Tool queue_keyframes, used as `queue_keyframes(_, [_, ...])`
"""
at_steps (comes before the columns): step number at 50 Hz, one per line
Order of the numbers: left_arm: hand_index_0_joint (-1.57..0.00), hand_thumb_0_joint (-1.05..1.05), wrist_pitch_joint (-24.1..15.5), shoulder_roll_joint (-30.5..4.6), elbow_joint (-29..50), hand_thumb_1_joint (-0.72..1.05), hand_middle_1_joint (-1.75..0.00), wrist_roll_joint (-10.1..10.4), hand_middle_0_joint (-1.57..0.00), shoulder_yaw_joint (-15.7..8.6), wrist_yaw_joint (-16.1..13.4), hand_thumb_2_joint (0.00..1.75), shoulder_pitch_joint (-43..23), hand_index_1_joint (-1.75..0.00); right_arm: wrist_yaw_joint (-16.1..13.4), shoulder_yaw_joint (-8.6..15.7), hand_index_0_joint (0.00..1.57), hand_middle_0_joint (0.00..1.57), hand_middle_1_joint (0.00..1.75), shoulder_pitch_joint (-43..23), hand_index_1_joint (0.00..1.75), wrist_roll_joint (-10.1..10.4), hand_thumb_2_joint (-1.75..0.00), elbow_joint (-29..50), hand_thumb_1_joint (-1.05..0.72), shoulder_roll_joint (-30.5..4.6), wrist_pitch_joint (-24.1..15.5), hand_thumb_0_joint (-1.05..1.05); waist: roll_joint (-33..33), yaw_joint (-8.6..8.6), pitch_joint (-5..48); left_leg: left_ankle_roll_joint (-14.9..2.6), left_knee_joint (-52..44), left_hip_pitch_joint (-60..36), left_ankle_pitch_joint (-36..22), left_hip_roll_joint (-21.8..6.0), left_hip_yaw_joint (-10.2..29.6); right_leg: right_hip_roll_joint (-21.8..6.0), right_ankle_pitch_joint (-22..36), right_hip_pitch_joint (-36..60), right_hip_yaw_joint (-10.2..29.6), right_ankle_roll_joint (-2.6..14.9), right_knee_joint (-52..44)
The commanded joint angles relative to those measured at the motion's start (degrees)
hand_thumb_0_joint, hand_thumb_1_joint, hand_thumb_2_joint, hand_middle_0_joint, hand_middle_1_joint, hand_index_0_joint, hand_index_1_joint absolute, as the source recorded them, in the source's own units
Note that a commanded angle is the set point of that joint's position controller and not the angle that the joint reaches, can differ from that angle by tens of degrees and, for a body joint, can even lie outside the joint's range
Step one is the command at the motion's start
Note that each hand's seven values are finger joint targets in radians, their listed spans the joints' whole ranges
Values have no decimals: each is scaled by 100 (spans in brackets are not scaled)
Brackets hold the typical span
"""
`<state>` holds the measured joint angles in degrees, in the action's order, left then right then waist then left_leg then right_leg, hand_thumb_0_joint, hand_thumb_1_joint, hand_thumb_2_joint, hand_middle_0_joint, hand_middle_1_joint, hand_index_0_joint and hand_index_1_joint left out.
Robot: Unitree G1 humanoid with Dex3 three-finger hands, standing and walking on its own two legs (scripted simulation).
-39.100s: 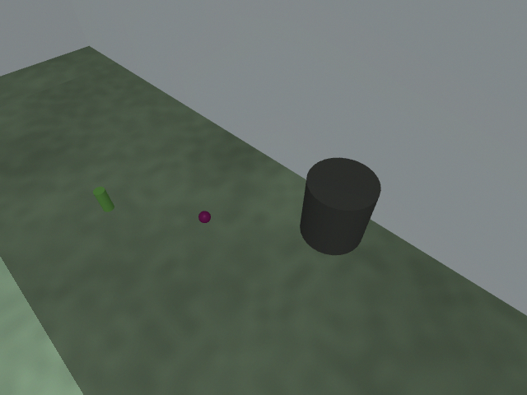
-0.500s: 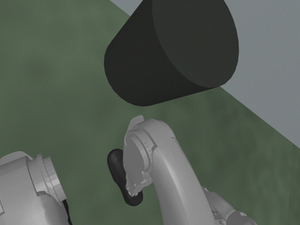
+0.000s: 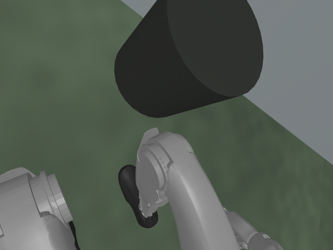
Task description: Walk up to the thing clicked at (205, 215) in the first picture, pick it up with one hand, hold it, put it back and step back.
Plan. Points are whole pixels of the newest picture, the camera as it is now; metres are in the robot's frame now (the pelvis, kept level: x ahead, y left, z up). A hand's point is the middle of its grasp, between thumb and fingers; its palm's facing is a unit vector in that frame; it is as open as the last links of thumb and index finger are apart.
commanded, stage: open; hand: left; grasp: from above
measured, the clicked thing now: out of the picture +0.45 +0.40 -0.28
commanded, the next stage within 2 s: withdraw in 0.24 s
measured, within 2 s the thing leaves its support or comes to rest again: neither
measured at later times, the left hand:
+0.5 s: hand out of the picture +0.44 +0.39 -0.23, palm faces -0.38 -0.17 -0.91, open 13.9 cm
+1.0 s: hand out of the picture +0.42 +0.40 -0.09, palm faces -0.47 -0.14 -0.87, open 14.0 cm
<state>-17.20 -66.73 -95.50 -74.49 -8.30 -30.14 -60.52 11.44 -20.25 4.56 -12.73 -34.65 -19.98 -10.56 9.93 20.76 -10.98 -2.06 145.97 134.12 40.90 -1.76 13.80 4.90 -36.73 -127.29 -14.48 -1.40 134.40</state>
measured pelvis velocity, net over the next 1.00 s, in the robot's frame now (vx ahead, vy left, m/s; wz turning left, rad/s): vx -0.01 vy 0.00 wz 0.11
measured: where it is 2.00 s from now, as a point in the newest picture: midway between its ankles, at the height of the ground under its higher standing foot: (108, 227)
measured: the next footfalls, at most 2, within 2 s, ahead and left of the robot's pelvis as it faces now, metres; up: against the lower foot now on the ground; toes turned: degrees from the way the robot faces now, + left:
none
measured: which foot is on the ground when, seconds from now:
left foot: down 0.00-1.00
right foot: down 0.00-1.00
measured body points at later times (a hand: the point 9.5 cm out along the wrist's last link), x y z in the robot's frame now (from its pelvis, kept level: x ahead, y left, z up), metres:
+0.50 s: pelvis +0.00 +0.00 +0.00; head +0.27 +0.15 +0.32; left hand +0.46 +0.40 -0.18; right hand +0.08 -0.25 -0.05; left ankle +0.07 +0.12 -0.27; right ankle +0.12 -0.10 -0.27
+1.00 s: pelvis -0.01 +0.00 +0.05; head +0.22 +0.11 +0.42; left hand +0.44 +0.41 -0.04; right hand +0.12 -0.26 -0.05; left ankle +0.07 +0.12 -0.27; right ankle +0.12 -0.10 -0.27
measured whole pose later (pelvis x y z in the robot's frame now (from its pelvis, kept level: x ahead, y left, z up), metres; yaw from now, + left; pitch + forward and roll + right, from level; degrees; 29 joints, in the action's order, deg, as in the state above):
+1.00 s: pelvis -0.01 +0.00 +0.05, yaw +6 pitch +33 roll -11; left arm -11.7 -52.0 -72.5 -65.9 -2.3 -6.5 -56.2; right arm 8.4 -9.1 7.5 -5.2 -34.6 -18.2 -0.6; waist 0.5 13.4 1.0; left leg -2.3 133.8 130.2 37.4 -0.4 7.4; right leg 2.6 -36.6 -124.6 -8.9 -0.6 127.0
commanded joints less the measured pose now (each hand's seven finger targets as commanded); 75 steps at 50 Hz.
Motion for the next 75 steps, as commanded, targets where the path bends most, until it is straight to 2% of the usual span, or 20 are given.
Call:
queue_keyframes(1, [-8,0,59,-1506,477,-49,-105,194,-7,-128,-247,98,-1020,-104,-80,582,20,20,30,1092,30,-4,-90,-150,-89,-1895,12,0,-3420,222,3645,188,-1573,-3009,-1574,-254,-167,174,1447,1909,-238,257,-1018])
queue_keyframes(5, [-8,0,46,-1661,743,-48,-106,168,-7,-159,-210,97,-1276,-104,-85,575,20,20,30,1093,30,-12,-90,-143,-89,-1911,14,0,-3535,221,3691,197,-1616,-3051,-1385,-266,-150,169,1294,1826,-239,273,-1012])
queue_keyframes(6, [-8,0,54,-1521,739,-49,-106,186,-7,-15,-176,98,-1286,-105,-92,641,20,20,30,1062,30,-4,-90,-89,-89,-1996,-10,0,-3512,260,3669,179,-1559,-3052,-1418,-260,-183,160,1352,1834,-208,261,-1038])
queue_keyframes(10, [-8,0,18,-1607,571,-48,-106,191,-7,-103,-185,99,-1119,-105,-109,564,20,20,30,1037,30,4,-90,-127,-89,-1885,5,0,-3285,199,3559,141,-1566,-2801,-1177,-241,-209,191,1196,1932,-215,259,-1097])
queue_keyframes(16, [-8,0,19,-1526,665,-48,-105,187,-7,-55,-155,97,-1118,-104,-99,599,20,20,30,1125,30,7,-90,-164,-89,-1903,14,0,-3408,233,3677,178,-1578,-3021,-1461,-252,-178,180,1378,1922,-224,261,-1045])
queue_keyframes(20, [-7,0,15,-1784,1053,-52,-101,181,-6,-228,-185,98,-1341,-100,-98,660,20,20,30,1099,30,10,-90,-159,-90,-1965,23,0,-3713,117,3925,223,-1609,-3292,-1631,-269,-150,156,1436,1869,-239,275,-1000])
queue_keyframes(25, [-6,0,194,-1771,1473,-53,-100,177,-6,-415,-112,99,-1238,-99,-63,878,20,20,30,1181,30,44,-90,-168,-90,-1937,53,0,-4025,-67,4258,247,-1676,-3482,-1850,-230,-231,134,1545,1810,-186,296,-981])
queue_keyframes(33, [-6,0,745,-800,2983,-53,-99,550,-6,-170,752,100,-870,-99,73,1455,20,20,30,1348,30,370,-90,-162,-90,-1611,280,0,-4308,-599,5083,223,-2160,-3718,-1789,-119,-437,54,1395,1529,63,353,-1180])
queue_keyframes(36, [-6,0,931,-65,3109,-53,-99,750,-7,193,1225,100,-905,-99,72,1622,20,20,30,1472,30,523,-90,-106,-90,-1500,481,0,-3653,-447,4954,112,-2308,-3375,-1510,-65,-528,52,1359,1715,185,347,-1471])
queue_keyframes(39, [-7,0,998,332,3166,-52,-99,950,-7,469,1725,100,-860,-99,-51,1730,20,20,30,1570,30,663,-90,-101,-90,-1476,694,0,-2998,-395,4520,41,-2537,-2960,-956,13,-572,14,980,1730,275,394,-1753])
queue_keyframes(41, [-7,0,972,116,3332,-51,-99,937,-8,381,1995,100,-931,-99,-167,1785,20,20,30,1602,30,718,-90,-60,-90,-1434,827,0,-2830,-454,4598,41,-2608,-3089,-995,27,-561,-8,946,1771,335,402,-1806])
queue_keyframes(46, [-8,0,650,228,3217,-51,-98,982,-9,461,2252,100,-1187,-99,-402,1662,20,20,30,1594,30,753,-90,-64,-90,-1245,1020,0,-2304,-392,4277,-27,-2483,-2653,-910,131,-738,-50,759,1886,460,407,-2013])
queue_keyframes(48, [-8,0,462,-62,3071,-51,-99,932,-9,316,2240,100,-1186,-99,-464,1597,20,20,30,1570,30,734,-90,-23,-90,-1206,1047,0,-2276,-476,4442,-41,-2452,-2669,-967,138,-798,-51,797,2086,513,373,-2013])
queue_keyframes(56, [-8,0,-44,-167,2660,-52,-101,483,-8,289,1633,100,-1592,-100,-564,1428,20,20,30,1531,30,575,-90,-117,-89,-1242,1081,0,-3012,-473,4765,49,-2465,-3156,-919,112,-736,-41,804,1697,375,381,-1678])
queue_keyframes(62, [-10,0,80,-839,3157,-50,-97,272,-10,-344,1144,97,-1717,-97,-548,1567,20,20,30,1563,30,541,-90,-105,-90,-1351,1047,0,-3762,-762,5580,115,-2529,-3784,-1283,123,-749,-100,1044,1637,326,397,-1451])
queue_keyframes(65, [-11,0,301,-677,3081,-49,-94,319,-11,-304,1146,96,-1506,-94,-532,1678,20,20,30,1636,30,586,-90,-142,-90,-1302,1035,0,-3660,-725,5677,85,-2627,-3807,-1280,104,-741,-100,1087,1679,361,386,-1515])
queue_keyframes(67, [-11,0,428,-276,2762,-49,-95,388,-11,-43,1223,96,-1416,-95,-522,1689,20,20,30,1746,30,603,-90,-248,-90,-1218,1027,0,-3271,-581,5327,20,-2578,-3365,-1074,124,-824,-93,971,1712,397,365,-1661])
queue_keyframes(69, [-22,0,509,6,2720,-33,-79,526,-24,119,1351,90,-1227,-79,-510,1702,20,20,30,1817,30,619,-90,-293,-88,-1187,995,0,-3023,-522,5021,-9,-2637,-3151,-872,138,-812,-103,815,1686,407,357,-1767])
queue_keyframes(72, [-21,0,607,-59,3017,-11,-60,755,-23,15,1543,88,-969,-62,-506,1822,20,20,30,1890,30,672,-90,-272,-89,-1242,977,0,-3044,-729,5332,15,-2721,-3426,-1073,165,-852,-142,913,1943,456,387,-1880])
queue_keyframes(75, [-21,0,659,132,3674,13,-52,1225,-22,-80,1784,88,-757,-53,-494,1995,20,20,30,1916,30,763,-90,-206,-89,-1244,985,0,-3068,-942,5804,45,-2892,-3884,-1438,176,-840,-164,1126,2063,503,409,-1974])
